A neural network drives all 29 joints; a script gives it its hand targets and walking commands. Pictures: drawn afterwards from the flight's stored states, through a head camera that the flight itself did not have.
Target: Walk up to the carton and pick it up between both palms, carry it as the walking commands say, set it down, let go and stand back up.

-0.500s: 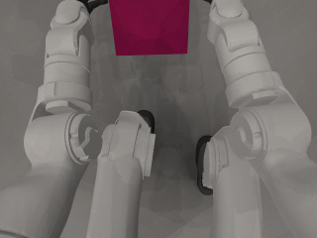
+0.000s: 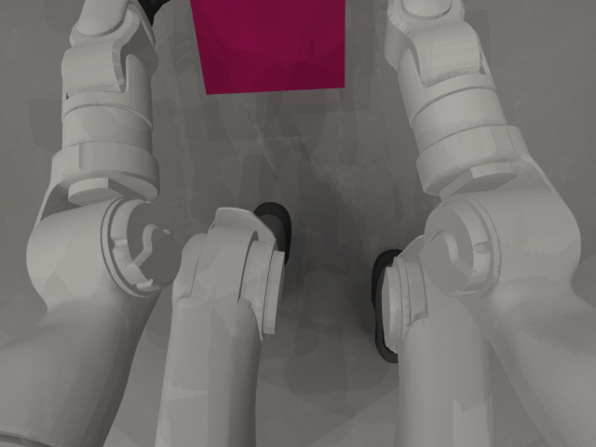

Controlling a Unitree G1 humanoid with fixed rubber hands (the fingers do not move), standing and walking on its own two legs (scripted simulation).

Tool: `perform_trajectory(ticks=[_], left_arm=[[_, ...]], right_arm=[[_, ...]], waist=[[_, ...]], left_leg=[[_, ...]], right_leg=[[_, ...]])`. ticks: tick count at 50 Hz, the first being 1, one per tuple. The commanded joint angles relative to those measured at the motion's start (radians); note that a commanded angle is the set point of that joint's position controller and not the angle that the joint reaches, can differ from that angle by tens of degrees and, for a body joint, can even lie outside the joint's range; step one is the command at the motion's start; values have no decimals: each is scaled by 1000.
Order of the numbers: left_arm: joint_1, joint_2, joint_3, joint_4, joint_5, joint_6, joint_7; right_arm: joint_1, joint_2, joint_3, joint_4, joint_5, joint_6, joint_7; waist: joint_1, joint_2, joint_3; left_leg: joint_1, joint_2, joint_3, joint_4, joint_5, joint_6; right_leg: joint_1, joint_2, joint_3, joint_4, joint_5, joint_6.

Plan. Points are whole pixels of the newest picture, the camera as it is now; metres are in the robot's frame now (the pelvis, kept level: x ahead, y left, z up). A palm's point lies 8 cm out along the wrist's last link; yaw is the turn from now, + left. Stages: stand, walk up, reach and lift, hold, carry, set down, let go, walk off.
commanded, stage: set down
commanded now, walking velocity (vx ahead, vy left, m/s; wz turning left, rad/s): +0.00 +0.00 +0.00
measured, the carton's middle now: out of the picture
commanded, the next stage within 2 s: none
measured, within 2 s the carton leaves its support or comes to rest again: rests again in 1.46 s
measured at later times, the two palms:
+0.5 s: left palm out of the picture +0.51 +0.26 -0.17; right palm out of the picture +0.56 +0.00 -0.18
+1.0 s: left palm out of the picture +0.52 +0.26 -0.17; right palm out of the picture +0.57 +0.00 -0.19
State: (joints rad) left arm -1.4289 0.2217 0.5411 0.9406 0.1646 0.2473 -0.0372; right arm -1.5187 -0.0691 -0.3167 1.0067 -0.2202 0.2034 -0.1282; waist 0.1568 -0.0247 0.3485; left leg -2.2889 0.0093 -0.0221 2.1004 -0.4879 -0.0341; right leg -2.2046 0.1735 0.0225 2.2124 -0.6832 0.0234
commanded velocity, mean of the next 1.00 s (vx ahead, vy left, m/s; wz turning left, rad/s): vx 0.00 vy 0.00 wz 0.00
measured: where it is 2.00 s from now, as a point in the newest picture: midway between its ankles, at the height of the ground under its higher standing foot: (328, 300)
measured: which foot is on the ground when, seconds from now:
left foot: down 0.00-1.00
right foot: down 0.00-1.00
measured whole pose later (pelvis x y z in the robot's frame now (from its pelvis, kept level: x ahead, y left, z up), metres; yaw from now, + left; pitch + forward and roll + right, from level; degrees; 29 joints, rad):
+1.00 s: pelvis +0.02 +0.00 +0.00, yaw +1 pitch +41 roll +2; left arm -1.43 0.22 0.62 0.98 0.20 0.17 -0.06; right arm -1.51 -0.05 -0.36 0.99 -0.32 0.15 -0.05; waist 0.14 -0.01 0.33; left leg -2.30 0.01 -0.01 2.12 -0.53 -0.03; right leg -2.21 0.17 0.04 2.23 -0.74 0.03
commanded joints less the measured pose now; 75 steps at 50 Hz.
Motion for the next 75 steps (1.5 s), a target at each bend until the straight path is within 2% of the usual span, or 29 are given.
perform_trajectory(ticks=[1, 12, 22, 44, 58, 68, 72, 75], left_arm=[[-392, -830, -280, 29, -76, -9, -229], [-345, -803, -267, 53, -69, -19, -218], [-307, -758, -233, 83, -44, -25, -210], [-229, -680, -159, 139, 5, -38, -196], [-196, -618, -121, 151, 25, -57, -179], [-142, -383, -53, 183, 35, -103, -116], [-112, -187, -20, 183, 17, -145, -53], [-141, -24, -25, 155, -37, -198, 15]], right_arm=[[-347, 716, 227, 29, 29, -19, 187], [-273, 677, 196, 49, -19, -22, 194], [-231, 640, 173, 69, -50, -21, 202], [-166, 567, 141, 90, -87, -30, 209], [-158, 508, 141, 64, -84, -43, 205], [-153, 258, 128, 63, -52, -69, 152], [-157, 54, 125, 40, -18, -88, 101], [-211, -96, 162, -8, 47, -114, 51]], waist=[[9, -161, -877], [-18, -157, -835], [-23, -164, -788], [-27, -169, -733], [-15, -165, -746], [7, -157, -772], [20, -151, -803], [41, -151, -870]], left_leg=[[507, -111, 52, -84, 298, 27], [488, -116, 40, -85, 319, 24], [461, -116, 35, -87, 299, 26], [422, -109, 27, -72, 298, 28], [442, -102, 23, -61, 322, 25], [465, -86, 30, -63, 317, 15], [489, -76, 33, -66, 333, 12], [541, -65, 32, -61, 392, 18]], right_leg=[[314, 32, -29, -235, 276, -35], [288, 25, -28, -228, 309, -37], [262, 18, -23, -228, 302, -36], [251, 7, -9, -219, 339, -29], [246, 4, -9, -205, 348, -19], [272, -15, -9, -199, 333, -6], [290, -26, -8, -193, 343, 1], [303, -37, -2, -178, 388, 11]])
